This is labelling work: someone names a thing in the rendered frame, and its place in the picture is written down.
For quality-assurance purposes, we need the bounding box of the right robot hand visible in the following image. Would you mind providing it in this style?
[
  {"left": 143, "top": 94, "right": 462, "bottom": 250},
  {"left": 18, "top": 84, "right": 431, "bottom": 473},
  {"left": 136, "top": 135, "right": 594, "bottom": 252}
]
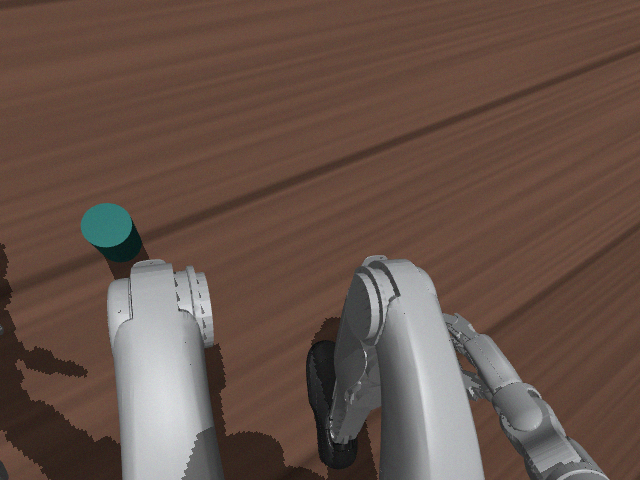
[{"left": 442, "top": 313, "right": 523, "bottom": 402}]

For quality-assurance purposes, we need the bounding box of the right robot arm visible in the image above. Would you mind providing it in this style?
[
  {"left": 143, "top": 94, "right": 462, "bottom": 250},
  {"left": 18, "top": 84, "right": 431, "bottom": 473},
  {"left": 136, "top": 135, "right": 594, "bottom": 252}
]
[{"left": 491, "top": 382, "right": 610, "bottom": 480}]

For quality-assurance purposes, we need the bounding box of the right robot foot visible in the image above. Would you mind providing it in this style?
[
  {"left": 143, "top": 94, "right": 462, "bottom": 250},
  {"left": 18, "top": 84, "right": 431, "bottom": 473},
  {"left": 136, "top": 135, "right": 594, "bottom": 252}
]
[{"left": 306, "top": 340, "right": 358, "bottom": 469}]

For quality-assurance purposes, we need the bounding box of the can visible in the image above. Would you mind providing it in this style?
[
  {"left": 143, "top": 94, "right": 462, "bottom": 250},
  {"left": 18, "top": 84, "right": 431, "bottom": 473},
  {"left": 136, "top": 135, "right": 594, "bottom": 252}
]
[{"left": 81, "top": 203, "right": 142, "bottom": 262}]

